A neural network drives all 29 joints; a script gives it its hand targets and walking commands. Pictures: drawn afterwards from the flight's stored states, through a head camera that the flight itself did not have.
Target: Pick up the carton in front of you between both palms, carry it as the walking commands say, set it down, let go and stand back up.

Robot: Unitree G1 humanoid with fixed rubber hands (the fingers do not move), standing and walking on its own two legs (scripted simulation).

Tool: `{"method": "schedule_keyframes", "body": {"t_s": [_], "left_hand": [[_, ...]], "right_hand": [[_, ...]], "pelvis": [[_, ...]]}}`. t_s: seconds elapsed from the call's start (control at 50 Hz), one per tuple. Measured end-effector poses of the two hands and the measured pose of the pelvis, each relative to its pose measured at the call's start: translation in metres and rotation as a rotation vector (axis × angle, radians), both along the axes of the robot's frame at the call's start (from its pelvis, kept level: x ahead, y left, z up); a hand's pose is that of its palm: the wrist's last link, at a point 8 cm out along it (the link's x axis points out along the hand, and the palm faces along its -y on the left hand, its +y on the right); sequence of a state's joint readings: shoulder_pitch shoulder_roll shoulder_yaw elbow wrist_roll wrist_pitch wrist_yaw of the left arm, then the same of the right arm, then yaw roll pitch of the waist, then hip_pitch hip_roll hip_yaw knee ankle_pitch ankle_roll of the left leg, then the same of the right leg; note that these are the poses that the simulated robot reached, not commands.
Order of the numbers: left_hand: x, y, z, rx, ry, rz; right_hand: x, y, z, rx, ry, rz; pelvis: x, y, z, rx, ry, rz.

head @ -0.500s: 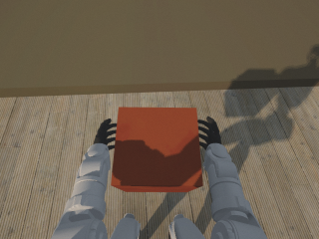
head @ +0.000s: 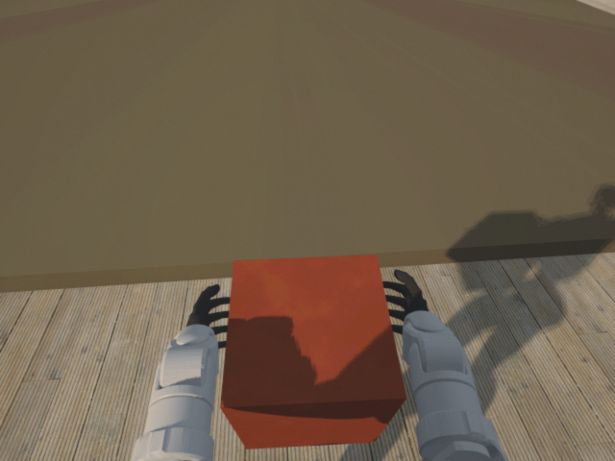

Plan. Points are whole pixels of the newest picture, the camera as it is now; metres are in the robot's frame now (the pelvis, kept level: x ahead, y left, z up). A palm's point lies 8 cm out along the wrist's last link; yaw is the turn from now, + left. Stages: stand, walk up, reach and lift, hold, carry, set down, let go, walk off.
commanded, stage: reach and lift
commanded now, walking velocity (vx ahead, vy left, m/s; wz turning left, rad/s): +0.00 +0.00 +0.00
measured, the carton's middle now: (308, 356) +0.29 +0.00 -0.06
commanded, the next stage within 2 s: hold in 0.88 s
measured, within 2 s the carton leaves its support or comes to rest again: neither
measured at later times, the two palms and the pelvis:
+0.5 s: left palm (198, 329) +0.29 +0.15 +0.03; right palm (414, 315) +0.29 -0.15 +0.04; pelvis -0.01 +0.00 +0.00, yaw +0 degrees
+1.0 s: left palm (197, 324) +0.28 +0.15 +0.04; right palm (419, 309) +0.29 -0.15 +0.05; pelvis +0.01 +0.00 +0.01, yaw +0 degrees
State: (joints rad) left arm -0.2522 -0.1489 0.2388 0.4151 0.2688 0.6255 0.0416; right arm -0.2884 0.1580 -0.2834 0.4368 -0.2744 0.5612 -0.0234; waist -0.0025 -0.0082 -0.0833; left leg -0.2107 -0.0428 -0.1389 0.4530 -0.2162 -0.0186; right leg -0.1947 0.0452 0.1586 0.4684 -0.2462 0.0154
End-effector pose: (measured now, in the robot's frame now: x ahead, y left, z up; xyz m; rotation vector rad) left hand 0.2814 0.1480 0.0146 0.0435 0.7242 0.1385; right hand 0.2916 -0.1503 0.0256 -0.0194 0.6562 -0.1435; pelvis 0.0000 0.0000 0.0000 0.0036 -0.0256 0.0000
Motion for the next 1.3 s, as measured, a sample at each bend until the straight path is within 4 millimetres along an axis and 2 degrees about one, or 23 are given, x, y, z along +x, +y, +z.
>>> {"method": "schedule_keyframes", "body": {"t_s": [0.24,0.82,1.08,1.3], "left_hand": [[-0.002,0.003,0.003,-0.005,-0.001,0.007],[0.005,0.001,0.017,0.014,-0.005,-0.008],[-0.001,-0.001,0.036,0.014,-0.036,-0.016],[-0.006,0.0,0.033,0.013,-0.015,-0.01]], "right_hand": [[-0.002,0.003,0.004,-0.006,0.002,-0.003],[0.004,0.001,0.016,-0.02,0.005,0.013],[-0.003,-0.001,0.035,-0.022,-0.024,0.005],[-0.008,0.001,0.033,-0.025,-0.001,0.0]], "pelvis": [[-0.014,0.0,-0.002,-0.002,-0.023,0.004],[0.005,0.001,0.005,-0.001,-0.048,-0.001],[0.003,0.0,0.007,-0.001,-0.081,0.001],[-0.008,0.001,0.005,-0.003,-0.093,-0.002]]}}
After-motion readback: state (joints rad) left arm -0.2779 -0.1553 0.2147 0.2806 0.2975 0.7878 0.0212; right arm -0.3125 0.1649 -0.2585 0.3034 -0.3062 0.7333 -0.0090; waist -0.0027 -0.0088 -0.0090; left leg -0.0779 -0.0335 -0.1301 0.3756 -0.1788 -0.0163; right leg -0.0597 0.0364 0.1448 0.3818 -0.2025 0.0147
